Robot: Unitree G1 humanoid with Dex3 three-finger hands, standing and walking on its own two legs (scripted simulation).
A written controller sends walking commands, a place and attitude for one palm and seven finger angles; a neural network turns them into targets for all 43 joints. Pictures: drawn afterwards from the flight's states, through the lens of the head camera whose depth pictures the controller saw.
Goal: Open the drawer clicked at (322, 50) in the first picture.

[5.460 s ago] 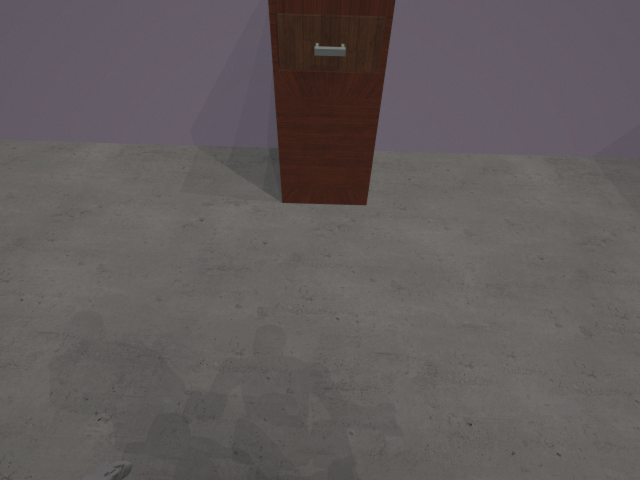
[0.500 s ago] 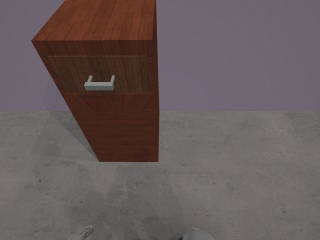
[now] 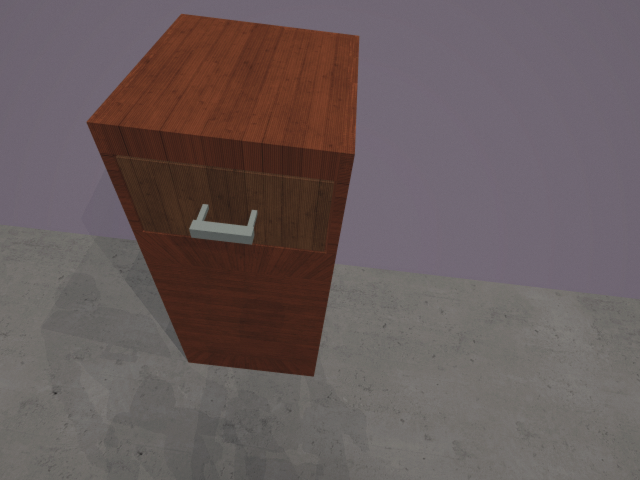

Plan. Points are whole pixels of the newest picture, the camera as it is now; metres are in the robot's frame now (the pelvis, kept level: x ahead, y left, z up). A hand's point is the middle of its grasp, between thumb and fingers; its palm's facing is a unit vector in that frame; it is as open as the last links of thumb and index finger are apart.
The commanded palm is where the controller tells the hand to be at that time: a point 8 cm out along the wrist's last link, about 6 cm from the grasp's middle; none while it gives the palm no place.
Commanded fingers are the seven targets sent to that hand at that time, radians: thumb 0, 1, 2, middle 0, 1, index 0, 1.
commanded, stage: come to a stop and stand still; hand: left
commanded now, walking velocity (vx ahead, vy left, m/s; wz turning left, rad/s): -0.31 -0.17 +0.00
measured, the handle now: (225, 222) +0.51 +0.22 -0.03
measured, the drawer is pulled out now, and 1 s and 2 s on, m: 0.00 0.00 0.00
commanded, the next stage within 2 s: look again from close up in 1.50 s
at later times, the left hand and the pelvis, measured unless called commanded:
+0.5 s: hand out of the picture +0.05 +0.10 -0.15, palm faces +0.01 -0.96 -0.29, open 7.4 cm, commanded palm none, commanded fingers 0.00 0.90 0.90 -0.20 -0.30 -0.20 -0.30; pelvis -0.02 -0.09 +0.00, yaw -1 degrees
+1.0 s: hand out of the picture -0.07 +0.15 -0.18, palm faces +0.08 -0.97 -0.21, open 7.4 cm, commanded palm none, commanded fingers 0.00 0.90 0.90 -0.20 -0.30 -0.20 -0.30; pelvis -0.04 -0.04 +0.00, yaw +0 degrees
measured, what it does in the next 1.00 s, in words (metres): steps on the spot: right foot, then left foot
